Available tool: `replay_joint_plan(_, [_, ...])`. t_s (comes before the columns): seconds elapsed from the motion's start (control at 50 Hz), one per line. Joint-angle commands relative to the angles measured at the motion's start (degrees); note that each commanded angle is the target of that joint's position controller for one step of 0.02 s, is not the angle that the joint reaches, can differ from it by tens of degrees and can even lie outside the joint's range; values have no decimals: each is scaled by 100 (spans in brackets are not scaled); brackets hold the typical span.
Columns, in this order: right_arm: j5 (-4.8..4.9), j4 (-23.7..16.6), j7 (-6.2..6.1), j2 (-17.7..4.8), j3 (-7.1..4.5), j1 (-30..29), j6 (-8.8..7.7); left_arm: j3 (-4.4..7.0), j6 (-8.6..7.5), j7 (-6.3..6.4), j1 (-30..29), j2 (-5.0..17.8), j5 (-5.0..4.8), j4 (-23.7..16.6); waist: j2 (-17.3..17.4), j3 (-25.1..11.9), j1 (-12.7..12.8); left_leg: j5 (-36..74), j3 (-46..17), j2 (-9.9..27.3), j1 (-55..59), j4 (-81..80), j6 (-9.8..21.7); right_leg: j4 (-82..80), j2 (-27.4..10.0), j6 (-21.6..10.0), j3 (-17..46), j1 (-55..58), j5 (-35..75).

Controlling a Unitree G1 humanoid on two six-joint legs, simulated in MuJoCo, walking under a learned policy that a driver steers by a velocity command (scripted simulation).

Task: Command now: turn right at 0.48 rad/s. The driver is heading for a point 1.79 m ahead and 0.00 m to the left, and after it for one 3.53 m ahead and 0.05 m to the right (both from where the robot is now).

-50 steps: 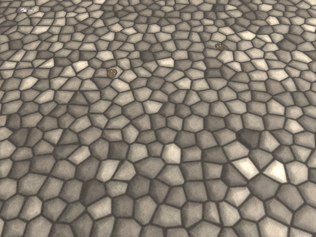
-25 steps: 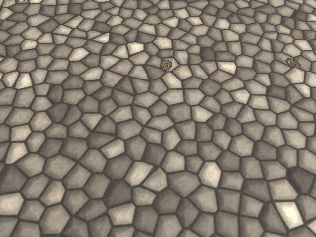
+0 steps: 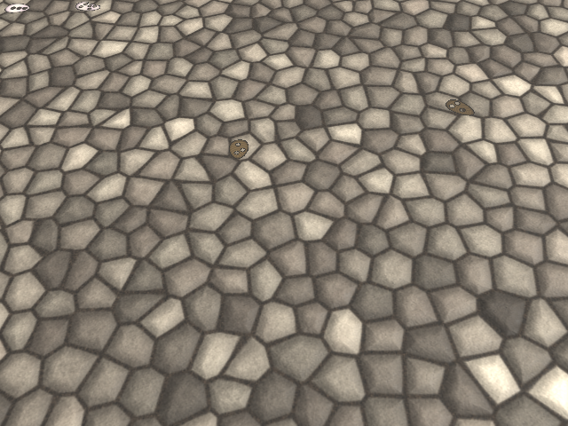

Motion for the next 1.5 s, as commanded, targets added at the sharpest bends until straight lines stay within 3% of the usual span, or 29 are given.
replay_joint_plan(0.02, [40, -460, -9, -306, -21, -178, -66, 279, -7, 17, 266, 977, 13, -247, -888, -648, 135, -39, -1, 11, -490, -398, -77, -159, -1316, -1086, 1431, 1146, 3154])
replay_joint_plan(0.16, [25, -395, -93, -471, -19, 652, -214, 336, 95, -90, -603, 1079, -44, -517, -868, -664, -368, 1133, -46, -57, 1639, -3173, 166, 198, -760, -380, 1839, -96, 1672])
replay_joint_plan(0.2, [-63, -622, -149, -1488, -193, 292, -210, 162, 48, -62, -57, 384, -58, -648, 1290, -617, 7, 1543, -2584, 2402, 2343, -4071, 963, 1914, 685, 207, 178, -1735, -1902])
replay_joint_plan(0.22, [-106, -580, -102, -1334, -188, 408, -166, 282, 77, -33, -99, 951, 129, -548, 953, -595, -101, 2141, -2560, 2696, 1662, -3805, 1505, 3076, 250, 228, -56, -1555, -2275])
replay_joint_plan(0.24, [-81, -647, -68, -888, -59, 194, -168, 340, 99, -60, -126, 1056, 110, -464, 498, -346, 42, 2329, -2056, 2358, 1369, -3769, 1512, 3534, 125, 201, 13, -1460, -1964])
replay_joint_plan(0.28, [-77, -751, -69, -603, 23, -235, -173, 334, 179, -177, -11, 942, 97, -334, 585, -125, 206, 2457, -994, 1638, 1288, -3671, 1180, 4029, 39, 274, -161, -1485, -1314])
replay_joint_plan(0.44, [-61, -309, 48, -495, 109, 379, -324, -33, 242, -149, -414, 319, 32, -286, 869, -420, -158, 3583, -641, 1437, 1830, -3283, 1329, 1589, -56, 379, -391, -475, -1387])
replay_joint_plan(0.52, [12, -36, 168, -896, -9, 586, -240, -48, 145, 76, -117, 496, 26, -47, 795, -313, 17, 4238, -989, 1260, 1411, -2811, 1015, -800, -83, 189, -735, 805, 349])
replay_joint_plan(0.56, [89, -196, 209, -566, 60, 660, -309, 20, -32, 186, 48, 1068, 177, -62, -225, -812, -63, 2566, -759, 891, 516, -2231, 565, -839, -1533, -101, 510, 1993, 1412])
replay_joint_plan(0.58, [141, -217, 170, -314, 112, 580, -232, 82, -20, 151, -398, 1275, 28, -11, -1274, -443, -219, 636, -59, 201, 513, -2103, 469, -627, -1948, -626, 611, 1073, 2154])
replay_joint_plan(0.66, [22, -21, 168, -631, -122, 653, 20, -30, -49, 157, -639, 770, 72, -173, -874, -50, -116, -650, 36, 130, -39, 519, 355, -672, -2091, -1133, 238, 600, 2738])
replay_joint_plan(0.74, [-86, -201, 393, -483, -94, 258, 56, 34, -74, 114, -407, 841, 125, -129, -1122, 96, 132, -188, 257, 340, -526, -1, 278, -1367, -1867, -941, 249, 914, -1257])
replay_joint_plan(0.82, [-52, -368, 559, -434, -84, 84, 35, 148, -225, 9, -410, 1087, 154, -128, -940, 149, 87, -196, 444, 383, 93, -1043, 431, -1455, -2020, -847, 35, 702, -1630])
replay_joint_plan(0.88, [-26, -128, 570, -399, -104, 834, -66, 208, -261, -64, -730, 1148, 121, -202, -743, 65, -399, 526, 892, 94, 1677, -2188, 673, -858, -1808, -605, -588, -276, -1906])
replay_joint_plan(0.9, [-67, 132, 536, -507, -162, 1420, -126, 168, -261, -70, -751, 985, 145, -222, -368, -46, -621, 384, 813, -92, 2510, -2426, 751, -77, -1537, -458, -928, -902, -2167])
replay_joint_plan(0.92, [-129, 355, 468, -901, -285, 2167, -207, 41, -264, -118, -841, 587, 208, -336, 1017, -152, -936, -787, -715, 808, 3176, -3342, 991, 1940, -1001, -182, -1688, -1775, -2219])
replay_joint_plan(0.94, [-67, 196, 448, -1568, -375, 2394, -295, -98, -296, -162, -1390, 205, 230, -862, 2061, -24, -997, -2436, -4080, 2298, 3234, -4571, 1745, 3245, -61, -3, -1405, -3422, -2601])
replay_joint_plan(0.96, [-64, 148, 393, -1322, -324, 2001, -275, -28, -332, -187, -1510, 621, 275, -880, 1016, 427, -798, -2525, -4054, 2424, 2645, -4706, 1999, 3734, -537, -44, -596, -3560, -2084])
replay_joint_plan(1.0, [-25, -57, 310, -975, -216, 1300, -323, 29, -480, -311, -1066, 866, 101, -602, 412, 603, -316, -1068, -2774, 1740, 2222, -4542, 1652, 3490, -837, 8, -562, -3059, -755])
replay_joint_plan(1.04, [7, -78, 249, -857, -168, 1197, -425, 15, -479, -343, -770, 838, 271, -387, 326, 307, -206, 710, -1942, 1275, 2376, -4446, 1447, 3315, -832, 150, -670, -2671, -152])
replay_joint_plan(1.16, [43, 311, 230, -656, -100, 1902, -573, -114, -364, -369, -1380, 529, 214, -618, 348, 219, -382, 3033, -1119, 1046, 2647, -4300, 1400, 2625, -728, 369, -1078, -2977, 563])
replay_joint_plan(1.28, [-60, 612, 154, -620, -7, 2101, -658, -252, -414, -426, -2105, 379, 102, -921, 385, 455, -556, 4388, -505, 1237, 2826, -4477, 1154, 1162, -519, -95, -1410, -2337, 1027])
replay_joint_plan(1.34, [-119, 659, 76, -744, -1, 1810, -698, -185, -426, -339, -1314, 561, 82, -702, 447, 24, -105, 6919, -111, 1323, 3092, -3607, 928, 903, -41, -483, -1513, -1171, 596])
replay_joint_plan(1.38, [-189, 663, 44, -899, -38, 1637, -627, -67, -472, -244, 307, 751, 54, -169, 411, -780, 591, 7590, 152, 1235, 3034, -1545, 793, 534, 254, -687, -1458, 326, 361])
replay_joint_plan(1.4, [-163, 581, 51, -821, 6, 1612, -633, 24, -487, -165, 1147, 993, 144, 25, 92, -1244, 918, 6223, 281, 1100, 2048, -16, 734, 397, -440, -954, -586, 1629, -173])
replay_joint_plan(1.42, [18, 436, 157, -262, 112, 2147, -659, 236, -463, -134, 1517, 1676, 248, 88, -1364, -1804, 584, 2087, 436, -44, -256, 2661, 340, 81, -2118, -2069, 2664, 3221, -856])
replay_joint_plan(1.44, [-155, 374, 176, -639, 58, 1716, -735, 173, -425, -214, 961, 1303, 11, 96, -769, -1622, 424, 0, -239, -253, -1073, 3144, 503, -852, -2224, -2083, 3911, 2907, -937])
replay_joint_plan(1.46, [-135, 173, 207, -691, 53, 1196, -798, 153, -423, -229, 334, 1179, -44, -31, -570, -739, 199, 490, -421, 153, -1376, 2991, 570, -977, -2126, -1964, 3057, 2022, -1114])
replay_joint_plan(1.5, [-152, 77, 244, -661, 76, 829, -830, 51, -450, -231, 41, 743, 15, -58, 87, -78, -35, 849, -314, 546, -1041, 2310, 553, -1239, -1683, -1666, 1988, 695, -165])
Next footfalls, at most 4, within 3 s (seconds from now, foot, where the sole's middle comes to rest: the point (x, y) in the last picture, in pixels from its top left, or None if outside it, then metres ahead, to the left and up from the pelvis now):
0.18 left None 0.04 0.12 -0.78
0.54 right None -0.02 -0.09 -0.78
0.92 left None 0.02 0.14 -0.78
1.40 right None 0.41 0.06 -0.78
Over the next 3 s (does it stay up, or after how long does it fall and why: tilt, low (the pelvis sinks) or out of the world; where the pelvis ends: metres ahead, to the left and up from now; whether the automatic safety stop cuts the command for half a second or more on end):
stays up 1.07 0.07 -0.03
